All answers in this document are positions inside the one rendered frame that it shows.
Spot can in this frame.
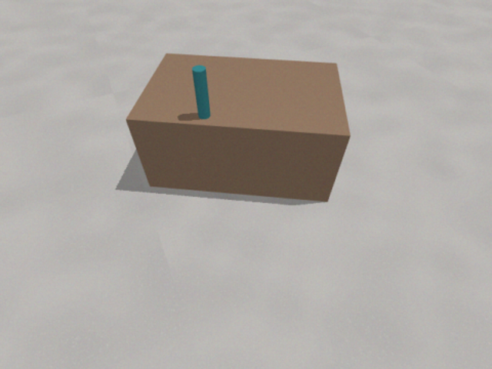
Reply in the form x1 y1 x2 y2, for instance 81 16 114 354
192 65 211 119

